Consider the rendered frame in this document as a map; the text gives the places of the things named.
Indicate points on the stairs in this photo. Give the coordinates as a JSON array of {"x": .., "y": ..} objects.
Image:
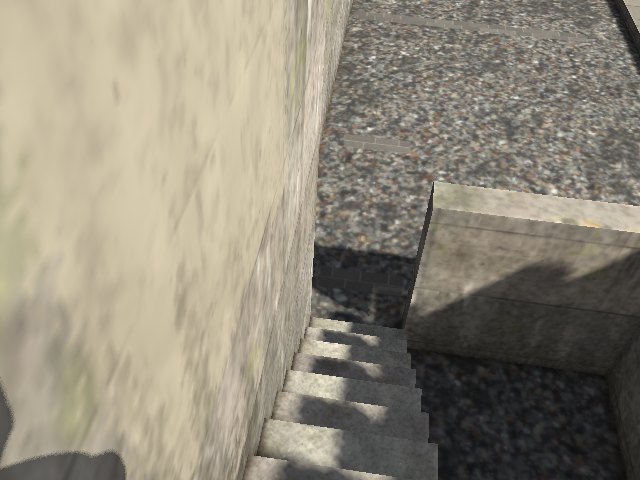
[{"x": 348, "y": 410}]

